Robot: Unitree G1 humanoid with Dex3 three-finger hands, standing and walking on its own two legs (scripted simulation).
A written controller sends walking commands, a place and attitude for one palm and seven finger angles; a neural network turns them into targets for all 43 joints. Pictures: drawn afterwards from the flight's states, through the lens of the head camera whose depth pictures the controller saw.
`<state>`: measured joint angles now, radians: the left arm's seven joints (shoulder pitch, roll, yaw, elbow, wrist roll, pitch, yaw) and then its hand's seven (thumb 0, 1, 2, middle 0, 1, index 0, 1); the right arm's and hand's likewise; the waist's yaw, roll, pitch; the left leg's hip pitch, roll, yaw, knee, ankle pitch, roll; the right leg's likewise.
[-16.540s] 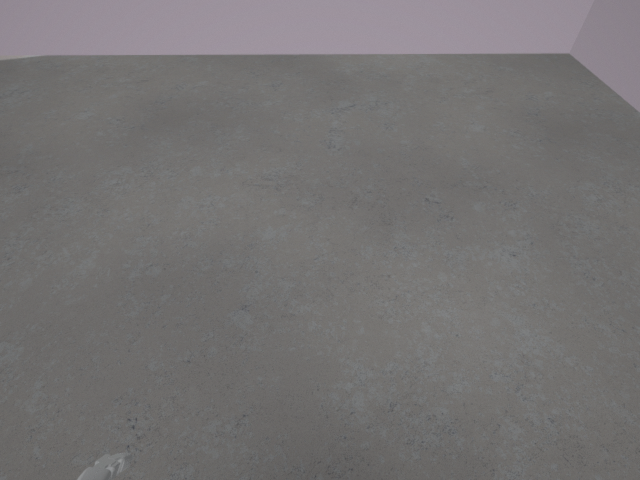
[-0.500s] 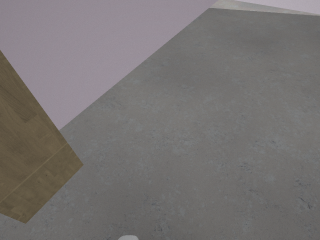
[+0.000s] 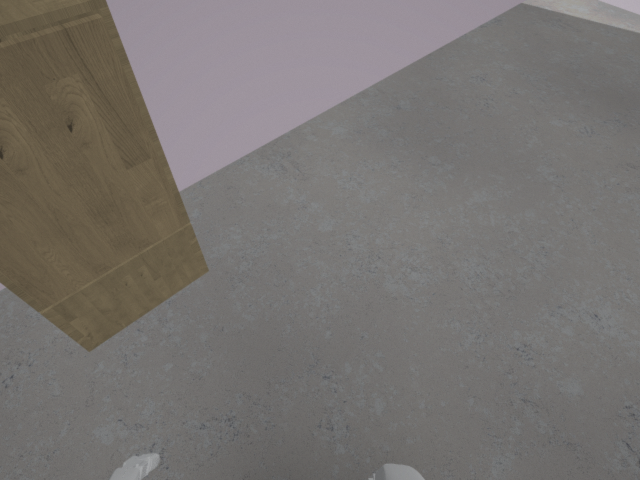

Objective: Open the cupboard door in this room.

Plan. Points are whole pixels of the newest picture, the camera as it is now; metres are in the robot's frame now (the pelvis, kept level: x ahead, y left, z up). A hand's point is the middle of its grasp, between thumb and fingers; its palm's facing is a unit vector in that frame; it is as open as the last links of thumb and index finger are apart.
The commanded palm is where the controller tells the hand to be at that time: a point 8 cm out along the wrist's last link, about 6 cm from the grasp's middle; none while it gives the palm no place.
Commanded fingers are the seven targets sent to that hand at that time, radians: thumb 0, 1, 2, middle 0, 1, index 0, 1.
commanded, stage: turn to face it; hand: left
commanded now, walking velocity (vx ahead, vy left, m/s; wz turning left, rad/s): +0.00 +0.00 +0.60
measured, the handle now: out of the picture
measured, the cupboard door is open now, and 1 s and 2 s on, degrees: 0 0 0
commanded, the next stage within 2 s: take the last steps up to it in 1.18 s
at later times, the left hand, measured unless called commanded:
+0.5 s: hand out of the picture -0.04 +0.15 -0.15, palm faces +0.34 -0.90 -0.28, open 7.4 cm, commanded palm none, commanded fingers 0.00 0.90 0.90 -0.20 -0.30 -0.20 -0.30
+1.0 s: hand out of the picture -0.13 +0.21 -0.17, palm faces +0.58 -0.77 -0.26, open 7.4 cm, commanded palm none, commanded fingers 0.00 0.90 0.90 -0.20 -0.30 -0.20 -0.30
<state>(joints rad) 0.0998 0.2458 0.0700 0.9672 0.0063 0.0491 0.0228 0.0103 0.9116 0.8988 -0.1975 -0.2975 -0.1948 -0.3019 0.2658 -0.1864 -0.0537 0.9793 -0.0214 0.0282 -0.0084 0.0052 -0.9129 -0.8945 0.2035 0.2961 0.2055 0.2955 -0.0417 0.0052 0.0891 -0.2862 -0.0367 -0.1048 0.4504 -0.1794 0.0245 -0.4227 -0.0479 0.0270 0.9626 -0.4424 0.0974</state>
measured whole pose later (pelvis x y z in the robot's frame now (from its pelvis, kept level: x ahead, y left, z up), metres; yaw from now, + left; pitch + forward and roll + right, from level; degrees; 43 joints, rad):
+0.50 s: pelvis -0.05 -0.06 +0.00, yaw +21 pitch -1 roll +2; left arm 0.21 0.18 0.02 0.91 0.02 0.01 0.02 0.01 0.91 0.90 -0.20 -0.30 -0.20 -0.30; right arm 0.21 -0.29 -0.10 0.96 -0.02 0.10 0.03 0.01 -0.91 -0.90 0.20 0.30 0.20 0.29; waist -0.02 0.03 0.08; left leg -0.43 0.06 0.00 1.06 -0.39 -0.09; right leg -0.21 -0.13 -0.21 0.51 -0.27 -0.01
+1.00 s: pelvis -0.08 -0.01 +0.00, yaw +35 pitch -1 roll +0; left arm 0.16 0.26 0.05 0.95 0.01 0.06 0.02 0.01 0.91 0.90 -0.20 -0.30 -0.19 -0.30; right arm 0.18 -0.19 -0.03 0.93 -0.02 0.02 0.00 0.00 -0.91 -0.89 0.20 0.30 0.21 0.30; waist 0.00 -0.02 0.08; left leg -0.17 -0.04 -0.02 0.45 -0.27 0.04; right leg -0.46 -0.09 -0.02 1.04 -0.40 0.11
